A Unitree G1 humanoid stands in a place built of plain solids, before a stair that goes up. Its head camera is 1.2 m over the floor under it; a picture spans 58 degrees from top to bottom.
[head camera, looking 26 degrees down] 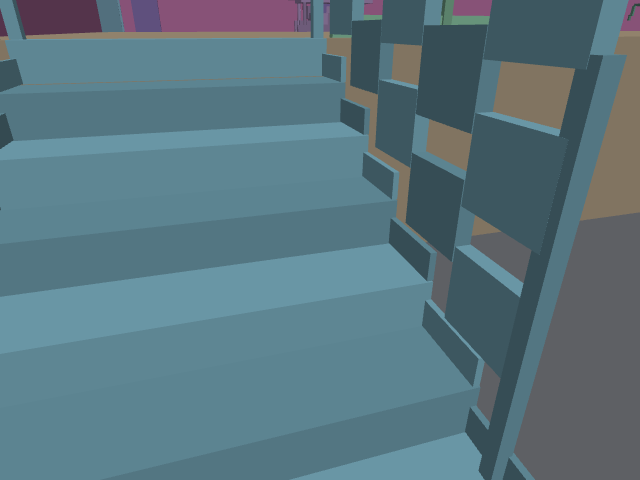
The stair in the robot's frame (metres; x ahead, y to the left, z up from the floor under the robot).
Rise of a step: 0.17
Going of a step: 0.28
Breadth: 1.32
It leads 16 degrees to the left of straight ahead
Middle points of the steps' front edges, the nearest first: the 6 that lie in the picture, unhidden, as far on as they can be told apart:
0.69 0.20 0.33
0.96 0.28 0.50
1.23 0.36 0.66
1.51 0.44 0.83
1.78 0.52 0.99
2.05 0.60 1.16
